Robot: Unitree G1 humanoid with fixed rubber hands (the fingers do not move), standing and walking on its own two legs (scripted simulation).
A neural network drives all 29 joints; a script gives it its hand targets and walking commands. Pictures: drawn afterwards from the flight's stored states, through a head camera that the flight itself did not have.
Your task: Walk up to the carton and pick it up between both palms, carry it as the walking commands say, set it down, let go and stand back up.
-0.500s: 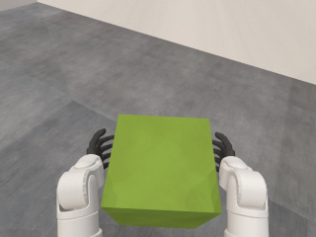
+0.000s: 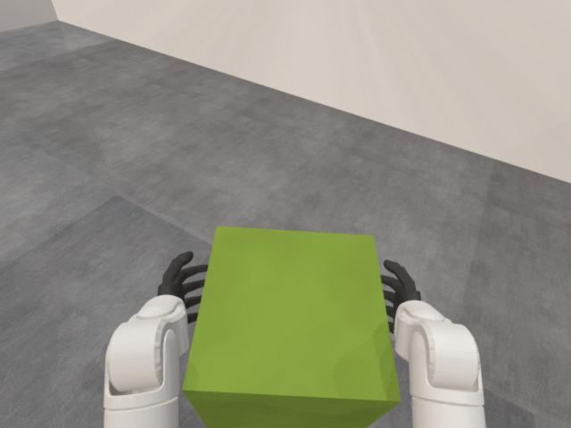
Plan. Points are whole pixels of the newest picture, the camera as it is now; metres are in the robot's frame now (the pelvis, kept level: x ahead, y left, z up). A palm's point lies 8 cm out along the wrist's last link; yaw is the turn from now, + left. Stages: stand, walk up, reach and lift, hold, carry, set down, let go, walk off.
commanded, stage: carry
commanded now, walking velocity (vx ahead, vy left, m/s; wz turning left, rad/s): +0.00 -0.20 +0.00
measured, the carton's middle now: (287, 340) +0.26 +0.01 +0.01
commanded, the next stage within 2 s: none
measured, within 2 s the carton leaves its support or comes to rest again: neither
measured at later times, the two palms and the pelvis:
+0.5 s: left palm (326, 315) +0.26 -0.03 +0.09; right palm (560, 347) +0.23 -0.33 +0.08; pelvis -0.04 -0.16 +0.00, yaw +0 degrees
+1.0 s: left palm (427, 347) +0.23 -0.16 +0.08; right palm out of the picture +0.22 -0.45 +0.06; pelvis -0.06 -0.30 -0.01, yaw +0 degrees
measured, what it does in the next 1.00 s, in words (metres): steps to the right: right foot, then left foot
